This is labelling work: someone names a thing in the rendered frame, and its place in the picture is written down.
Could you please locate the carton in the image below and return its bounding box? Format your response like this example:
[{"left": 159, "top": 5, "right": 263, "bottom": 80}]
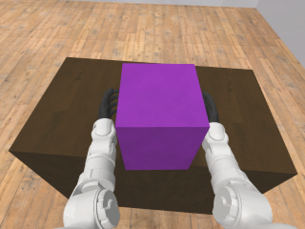
[{"left": 115, "top": 63, "right": 211, "bottom": 171}]

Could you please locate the pedestal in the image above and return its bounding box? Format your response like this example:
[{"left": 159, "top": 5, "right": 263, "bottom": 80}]
[{"left": 9, "top": 57, "right": 297, "bottom": 215}]

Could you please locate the left robot hand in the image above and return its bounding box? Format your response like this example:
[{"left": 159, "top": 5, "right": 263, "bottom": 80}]
[{"left": 97, "top": 87, "right": 120, "bottom": 120}]

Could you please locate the left robot forearm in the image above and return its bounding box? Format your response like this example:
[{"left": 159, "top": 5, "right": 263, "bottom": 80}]
[{"left": 63, "top": 118, "right": 117, "bottom": 226}]

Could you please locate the right robot hand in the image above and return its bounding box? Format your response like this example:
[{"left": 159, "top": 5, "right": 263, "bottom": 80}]
[{"left": 202, "top": 91, "right": 219, "bottom": 123}]

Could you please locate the right robot upper arm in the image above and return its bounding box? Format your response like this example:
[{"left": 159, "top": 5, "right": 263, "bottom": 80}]
[{"left": 213, "top": 184, "right": 298, "bottom": 229}]

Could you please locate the right robot forearm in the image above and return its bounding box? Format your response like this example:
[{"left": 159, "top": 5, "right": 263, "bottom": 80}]
[{"left": 202, "top": 122, "right": 273, "bottom": 219}]

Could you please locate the left robot upper arm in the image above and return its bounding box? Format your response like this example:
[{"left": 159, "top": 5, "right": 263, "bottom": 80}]
[{"left": 53, "top": 188, "right": 120, "bottom": 229}]

